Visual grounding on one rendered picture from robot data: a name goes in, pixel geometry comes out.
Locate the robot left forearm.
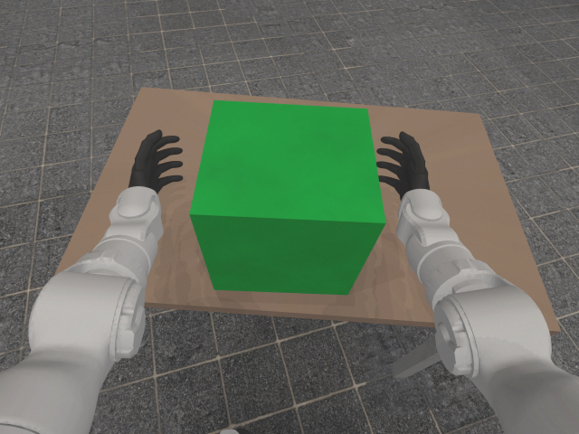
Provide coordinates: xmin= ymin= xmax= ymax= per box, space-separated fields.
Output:
xmin=28 ymin=186 xmax=164 ymax=350

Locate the robot right forearm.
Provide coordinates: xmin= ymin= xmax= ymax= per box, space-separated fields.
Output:
xmin=396 ymin=189 xmax=552 ymax=357

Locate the left robot hand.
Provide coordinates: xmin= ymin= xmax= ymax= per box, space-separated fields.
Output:
xmin=128 ymin=129 xmax=183 ymax=193

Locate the robot right upper arm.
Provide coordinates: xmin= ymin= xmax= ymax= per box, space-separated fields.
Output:
xmin=433 ymin=285 xmax=579 ymax=434

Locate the carton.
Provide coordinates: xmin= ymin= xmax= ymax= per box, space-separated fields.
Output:
xmin=189 ymin=100 xmax=386 ymax=295

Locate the right robot hand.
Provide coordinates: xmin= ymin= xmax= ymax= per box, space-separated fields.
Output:
xmin=376 ymin=131 xmax=430 ymax=200

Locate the table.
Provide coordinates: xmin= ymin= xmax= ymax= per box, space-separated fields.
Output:
xmin=54 ymin=87 xmax=561 ymax=379

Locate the robot left upper arm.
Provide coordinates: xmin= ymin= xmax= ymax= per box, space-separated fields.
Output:
xmin=0 ymin=271 xmax=146 ymax=434

